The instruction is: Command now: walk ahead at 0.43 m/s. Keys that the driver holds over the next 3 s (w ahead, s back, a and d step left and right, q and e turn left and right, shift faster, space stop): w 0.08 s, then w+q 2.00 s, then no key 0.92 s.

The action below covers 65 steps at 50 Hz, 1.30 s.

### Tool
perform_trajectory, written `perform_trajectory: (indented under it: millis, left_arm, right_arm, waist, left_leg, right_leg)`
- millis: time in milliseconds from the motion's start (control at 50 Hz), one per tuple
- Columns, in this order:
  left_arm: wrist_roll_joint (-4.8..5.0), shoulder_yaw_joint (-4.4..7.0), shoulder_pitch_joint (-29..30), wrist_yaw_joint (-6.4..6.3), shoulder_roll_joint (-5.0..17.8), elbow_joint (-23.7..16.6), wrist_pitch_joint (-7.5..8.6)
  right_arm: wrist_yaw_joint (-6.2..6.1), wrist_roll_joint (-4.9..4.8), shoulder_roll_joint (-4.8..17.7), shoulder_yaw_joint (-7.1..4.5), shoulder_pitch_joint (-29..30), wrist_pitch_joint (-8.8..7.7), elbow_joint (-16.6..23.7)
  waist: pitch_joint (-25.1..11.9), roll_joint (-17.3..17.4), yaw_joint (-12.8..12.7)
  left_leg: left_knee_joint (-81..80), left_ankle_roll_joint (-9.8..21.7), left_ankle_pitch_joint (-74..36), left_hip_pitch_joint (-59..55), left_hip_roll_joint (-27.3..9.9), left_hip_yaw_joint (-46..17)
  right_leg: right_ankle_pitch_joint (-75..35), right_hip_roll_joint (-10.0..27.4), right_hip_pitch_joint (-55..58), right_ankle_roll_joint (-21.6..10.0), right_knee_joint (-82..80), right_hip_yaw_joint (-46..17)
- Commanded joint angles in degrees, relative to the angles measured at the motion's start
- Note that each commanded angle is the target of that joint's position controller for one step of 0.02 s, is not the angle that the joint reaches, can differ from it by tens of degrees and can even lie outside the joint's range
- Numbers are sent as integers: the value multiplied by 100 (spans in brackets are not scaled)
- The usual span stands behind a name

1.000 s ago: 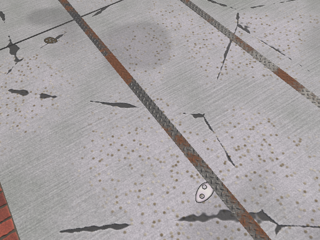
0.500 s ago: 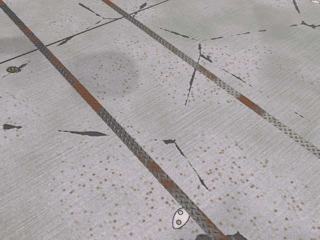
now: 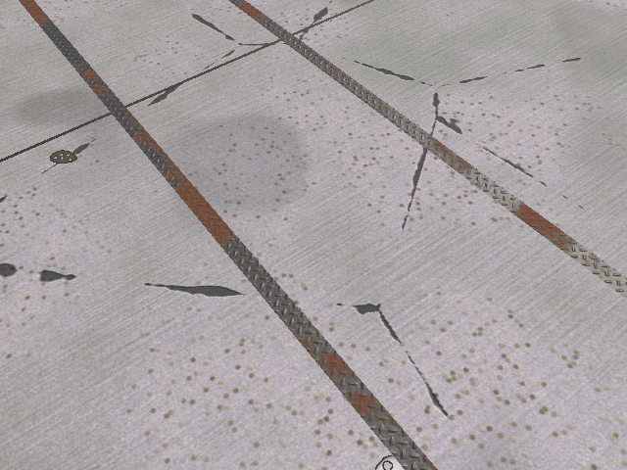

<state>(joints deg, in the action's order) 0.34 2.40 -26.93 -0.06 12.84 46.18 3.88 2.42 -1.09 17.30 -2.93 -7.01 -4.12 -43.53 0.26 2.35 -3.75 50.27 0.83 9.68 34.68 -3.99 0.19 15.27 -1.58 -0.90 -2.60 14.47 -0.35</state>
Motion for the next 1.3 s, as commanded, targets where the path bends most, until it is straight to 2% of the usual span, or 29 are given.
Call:
perform_trajectory:
  millis: [20,140,200,220,240,260,280,320,340,380,440,600,660,700,720,740,760,780,800,860,940,1120,1160,1200,1220,1240,1260,1280,1300]
  left_arm:
    - [3,247,17,-87,1066,-285,37]
    - [75,325,63,-92,1230,-61,24]
    - [-24,337,222,-159,1261,-93,-84]
    - [-144,274,134,-219,1151,-252,-96]
    - [-162,19,-625,-114,293,-389,30]
    - [15,100,-179,-52,806,-342,215]
    - [216,183,530,-5,1124,-558,331]
    - [33,175,1054,-67,1098,-678,438]
    - [-45,203,968,-82,1097,-688,402]
    - [-109,194,881,-89,985,-725,290]
    - [-166,142,1382,-126,840,-940,186]
    - [-11,74,2956,42,766,-1356,343]
    - [21,170,2842,92,970,-1362,414]
    - [-20,315,1899,36,1225,-1166,462]
    - [-110,410,957,-26,1562,-1091,459]
    - [-135,513,509,-4,1939,-847,358]
    - [-27,413,569,27,1382,-897,311]
    - [-26,316,801,4,1031,-947,275]
    - [-75,266,1084,3,943,-954,243]
    - [-115,206,1403,6,753,-824,242]
    - [-58,313,1384,13,1020,-598,298]
    - [102,440,1020,-32,1501,-197,120]
    - [149,493,1019,-55,1674,-178,46]
    - [186,492,1080,-95,1713,-202,-36]
    - [60,390,979,-121,1484,-285,-18]
    - [-183,107,426,-41,634,-654,105]
    - [-6,148,949,35,1084,-692,306]
    - [204,223,1502,73,1366,-867,394]
    - [151,180,1600,45,1284,-888,448]
  right_arm:
    - [67,2,10,76,1065,-119,651]
    - [131,-49,343,-6,1192,-135,790]
    - [58,-29,776,-276,-441,-49,338]
    - [-11,-29,1102,-386,-1332,2,185]
    - [29,-10,1604,-462,-1596,-18,117]
    - [23,-50,1040,-338,-1530,-20,143]
    - [-18,8,868,-294,-1152,-36,199]
    - [-42,92,716,-248,-559,-64,354]
    - [-56,168,612,-210,-413,-80,413]
    - [-83,108,556,-212,-349,-85,463]
    - [-174,44,724,-265,-614,-105,396]
    - [-322,-90,837,-309,-1514,97,162]
    - [-352,-57,844,-328,-1527,183,180]
    - [-327,-22,606,-251,-1387,197,268]
    - [-301,81,256,-120,-1347,163,414]
    - [-292,-74,-53,-6,-2156,100,575]
    - [-318,-154,559,-109,-2082,98,454]
    - [-320,-120,870,-204,-1440,132,522]
    - [-326,-54,815,-214,-1124,160,596]
    - [-238,-66,493,-216,-953,232,750]
    - [-190,-8,232,-138,-625,309,960]
    - [91,-37,241,-92,653,217,1397]
    - [108,0,414,-182,509,248,1449]
    - [51,-5,829,-436,-775,302,1160]
    - [-60,-37,1230,-626,-1808,361,903]
    - [-108,-84,1924,-694,-1597,317,954]
    - [-81,-53,1472,-553,-1794,224,1155]
    - [-57,1,1152,-450,-1619,138,1050]
    - [-61,-8,1031,-405,-1312,94,1044]
  waist:
    - [474,-727,-112]
    - [557,-841,115]
    - [-614,-836,970]
    - [-1227,-263,1246]
    - [-2022,1487,673]
    - [-2037,988,972]
    - [-1059,687,969]
    - [-378,-252,604]
    - [-336,-141,376]
    - [-236,58,210]
    - [57,-2,306]
    - [82,127,888]
    - [-29,369,717]
    - [-560,403,197]
    - [-1418,-171,-203]
    - [-2083,-2026,138]
    - [-1711,-1540,10]
    - [-951,-975,-151]
    - [-516,-612,-61]
    - [24,-883,245]
    - [156,-719,292]
    - [416,-572,-29]
    - [213,-706,173]
    - [-524,-659,946]
    - [-1053,-217,1382]
    - [-1550,1444,609]
    - [-2335,815,1068]
    - [-1460,480,1120]
    - [-912,71,879]
  left_leg:
    - [-1174,-159,-825,416,101,167]
    - [-1920,253,-936,-169,233,139]
    - [-1880,673,-643,-2395,783,487]
    - [-1713,942,-485,-4087,45,-680]
    - [-2635,2066,1257,-5794,-1426,-4082]
    - [-3514,2007,2233,-5797,-1447,-5010]
    - [-3573,1750,1930,-5035,-1321,-4160]
    - [-3648,1552,505,-3382,-883,-2977]
    - [-3760,1517,72,-2886,-695,-2649]
    - [-3970,1621,-273,-2364,-551,-2355]
    - [-4133,1628,-527,-1849,-410,-1935]
    - [-3467,1159,-234,-2217,-200,-1994]
    - [-2889,1027,-463,-2763,-348,-2485]
    - [-1912,756,-941,-2508,3,-2301]
    - [-323,531,-208,-1758,340,-1804]
    - [1421,161,2391,303,1081,-1019]
    - [2197,78,2311,1039,554,-1088]
    - [2397,23,1736,1202,372,-1003]
    - [2314,-36,1309,1047,198,-842]
    - [1792,-89,821,593,-123,-689]
    - [1027,-214,341,742,-254,-566]
    - [-1252,169,-720,232,-35,60]
    - [-1388,400,-128,-281,274,360]
    - [-1769,751,-170,-2134,765,615]
    - [-1808,1031,-294,-3940,427,-166]
    - [-2340,2076,728,-5697,-1125,-3508]
    - [-3197,2290,1648,-5929,-1483,-4876]
    - [-3348,1991,1316,-5380,-1341,-4086]
    - [-3352,1811,758,-4520,-1103,-3413]
  right_leg:
    - [-1492,1178,-70,-833,-722,-723]
    - [-2381,1587,364,-615,-457,-360]
    - [-4999,1255,248,-234,1754,277]
    - [-3528,1069,-1078,-26,3445,418]
    - [1073,-113,-3305,392,5646,123]
    - [1524,-28,-4002,302,6348,-729]
    - [1065,231,-4456,209,6411,-680]
    - [315,658,-3947,149,5637,-582]
    - [138,791,-3552,153,5368,-633]
    - [100,839,-3327,276,4960,-569]
    - [-520,800,-3484,513,4047,-425]
    - [-2030,212,-2787,611,1539,-444]
    - [-1268,124,-2438,427,1172,-505]
    - [-1186,339,-906,42,867,-497]
    - [-950,1361,637,-375,1071,-1409]
    - [85,2603,2406,-1331,723,-3939]
    - [1205,2659,2170,-1255,455,-4376]
    - [1018,2355,1500,-978,360,-3424]
    - [248,2079,812,-830,243,-2677]
    - [-778,1588,-309,-708,-226,-1443]
    - [-1593,1676,-489,-896,-557,-666]
    - [-2373,1732,243,-496,-344,657]
    - [-4023,1756,487,-380,290,888]
    - [-5202,1538,108,-156,2122,1215]
    - [-3789,1321,-1236,84,3798,1225]
    - [1659,184,-3806,431,5884,822]
    - [1941,94,-4359,364,6526,-504]
    - [1349,334,-4806,273,6460,-513]
    - [835,566,-4631,223,5972,-467]
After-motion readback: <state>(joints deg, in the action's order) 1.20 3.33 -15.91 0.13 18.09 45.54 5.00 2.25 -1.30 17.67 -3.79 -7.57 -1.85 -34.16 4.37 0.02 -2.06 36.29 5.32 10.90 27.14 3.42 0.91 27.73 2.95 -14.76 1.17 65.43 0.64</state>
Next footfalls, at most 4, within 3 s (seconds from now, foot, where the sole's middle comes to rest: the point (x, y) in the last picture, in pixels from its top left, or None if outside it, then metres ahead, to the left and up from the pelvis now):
0.22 left None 0.31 0.14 -0.78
0.72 right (372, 421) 0.60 -0.02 -0.78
1.22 left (215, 362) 0.73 0.36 -0.78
1.70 right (218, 250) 1.07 0.41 -0.78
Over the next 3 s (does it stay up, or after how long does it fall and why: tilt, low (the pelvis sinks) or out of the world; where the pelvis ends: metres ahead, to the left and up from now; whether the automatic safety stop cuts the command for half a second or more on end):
stays up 1.06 0.72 -0.01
